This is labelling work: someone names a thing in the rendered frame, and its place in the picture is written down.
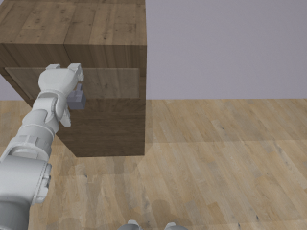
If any left robot shin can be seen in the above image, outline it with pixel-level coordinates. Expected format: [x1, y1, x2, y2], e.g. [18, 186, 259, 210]
[128, 219, 139, 226]

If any handle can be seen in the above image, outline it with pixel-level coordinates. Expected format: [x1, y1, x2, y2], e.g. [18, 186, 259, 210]
[66, 83, 86, 110]

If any cabinet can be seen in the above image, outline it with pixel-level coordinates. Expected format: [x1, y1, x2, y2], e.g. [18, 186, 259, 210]
[0, 0, 147, 158]

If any left robot hand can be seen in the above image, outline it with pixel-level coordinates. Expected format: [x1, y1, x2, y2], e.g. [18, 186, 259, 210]
[38, 63, 84, 127]

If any robot left forearm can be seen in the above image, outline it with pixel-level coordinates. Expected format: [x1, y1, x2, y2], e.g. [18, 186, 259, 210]
[0, 89, 67, 166]

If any drawer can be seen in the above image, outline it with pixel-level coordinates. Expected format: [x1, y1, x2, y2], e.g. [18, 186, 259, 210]
[5, 67, 139, 99]

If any robot left upper arm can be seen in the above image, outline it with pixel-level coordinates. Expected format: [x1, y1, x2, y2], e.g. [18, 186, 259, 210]
[0, 155, 52, 230]

